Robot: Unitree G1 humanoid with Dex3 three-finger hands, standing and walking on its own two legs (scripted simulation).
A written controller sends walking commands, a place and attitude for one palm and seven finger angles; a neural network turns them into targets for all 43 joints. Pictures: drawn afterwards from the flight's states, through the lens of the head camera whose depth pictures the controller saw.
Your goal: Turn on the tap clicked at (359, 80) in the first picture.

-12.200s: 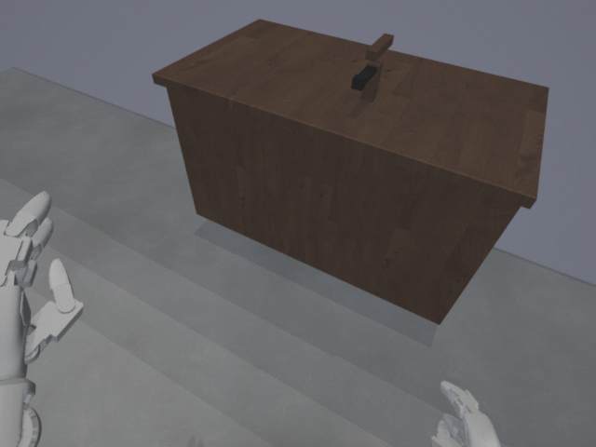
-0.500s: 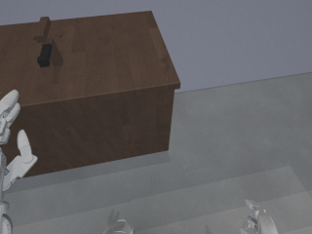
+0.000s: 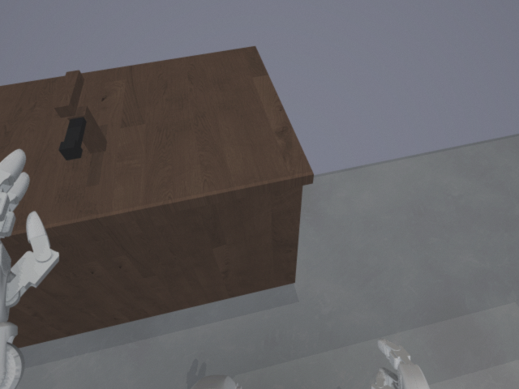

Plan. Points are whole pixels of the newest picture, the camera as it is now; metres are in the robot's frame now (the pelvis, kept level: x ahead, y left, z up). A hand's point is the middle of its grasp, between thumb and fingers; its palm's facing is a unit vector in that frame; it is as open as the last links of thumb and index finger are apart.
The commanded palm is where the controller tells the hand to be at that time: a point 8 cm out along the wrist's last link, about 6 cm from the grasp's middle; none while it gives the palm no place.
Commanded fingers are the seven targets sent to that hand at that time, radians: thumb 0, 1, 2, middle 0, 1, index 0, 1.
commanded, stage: come to a stop and stand still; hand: left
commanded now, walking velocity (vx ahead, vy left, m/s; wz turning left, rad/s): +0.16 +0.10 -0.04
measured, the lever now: (71, 149) +0.50 +0.42 +0.07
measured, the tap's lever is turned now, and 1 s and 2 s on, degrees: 0 0 0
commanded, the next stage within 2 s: look again from close up in 1.14 s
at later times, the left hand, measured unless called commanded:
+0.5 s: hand (57, 234) +0.24 +0.25 +0.18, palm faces +0.34 -0.83 -0.44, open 7.4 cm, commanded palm +0.19 +0.29 +0.18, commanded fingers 0.00 0.90 0.90 -0.20 -0.30 -0.20 -0.30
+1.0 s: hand (56, 275) +0.20 +0.23 +0.17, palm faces +0.39 -0.83 -0.39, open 7.4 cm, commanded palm +0.15 +0.27 +0.18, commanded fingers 0.00 0.90 0.90 -0.20 -0.30 -0.20 -0.30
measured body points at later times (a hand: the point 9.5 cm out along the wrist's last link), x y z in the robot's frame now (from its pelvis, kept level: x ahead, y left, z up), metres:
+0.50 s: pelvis +0.02 +0.02 +0.00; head +0.05 +0.02 +0.45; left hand +0.22 +0.29 +0.21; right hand +0.20 -0.18 -0.08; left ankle +0.08 +0.15 -0.73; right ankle +0.03 -0.07 -0.73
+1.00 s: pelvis -0.02 -0.01 +0.01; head -0.01 -0.01 +0.46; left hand +0.17 +0.27 +0.19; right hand +0.14 -0.25 -0.07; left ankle +0.00 +0.12 -0.73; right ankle +0.03 -0.07 -0.73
